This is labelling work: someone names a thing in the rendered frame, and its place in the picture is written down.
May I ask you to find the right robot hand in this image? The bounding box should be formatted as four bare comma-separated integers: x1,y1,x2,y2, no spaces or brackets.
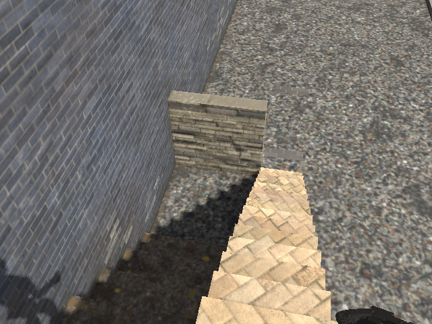
335,306,414,324

